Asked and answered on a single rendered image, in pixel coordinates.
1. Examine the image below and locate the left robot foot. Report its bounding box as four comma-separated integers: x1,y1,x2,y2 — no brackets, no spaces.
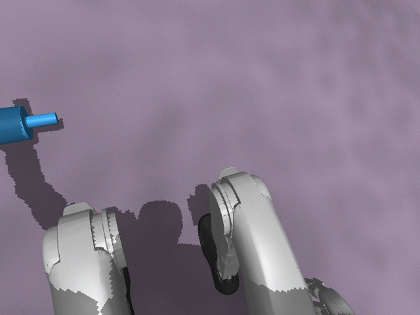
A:
122,267,135,315

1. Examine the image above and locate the right robot hand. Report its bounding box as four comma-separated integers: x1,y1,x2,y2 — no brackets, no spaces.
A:
304,278,356,315

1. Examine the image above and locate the bottle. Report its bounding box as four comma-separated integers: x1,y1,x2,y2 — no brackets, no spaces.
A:
0,106,58,145

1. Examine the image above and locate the right robot foot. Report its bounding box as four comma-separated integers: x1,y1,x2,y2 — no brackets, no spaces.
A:
198,213,239,295

